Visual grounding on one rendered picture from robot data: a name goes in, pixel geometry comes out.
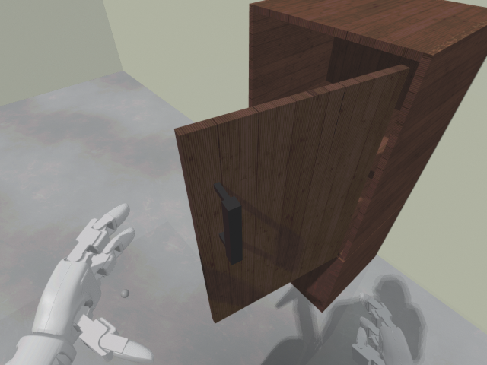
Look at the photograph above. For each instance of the right robot hand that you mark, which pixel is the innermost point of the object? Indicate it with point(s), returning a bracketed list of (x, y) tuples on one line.
[(389, 346)]

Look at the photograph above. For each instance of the left robot hand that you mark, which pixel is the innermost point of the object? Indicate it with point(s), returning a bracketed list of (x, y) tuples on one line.
[(76, 279)]

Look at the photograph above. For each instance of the handle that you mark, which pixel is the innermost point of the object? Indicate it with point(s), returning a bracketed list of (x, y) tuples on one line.
[(232, 220)]

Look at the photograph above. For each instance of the robot left forearm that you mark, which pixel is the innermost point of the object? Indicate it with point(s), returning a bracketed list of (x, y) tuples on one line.
[(43, 349)]

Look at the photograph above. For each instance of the cupboard door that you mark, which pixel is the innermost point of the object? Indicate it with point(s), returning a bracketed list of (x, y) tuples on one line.
[(298, 166)]

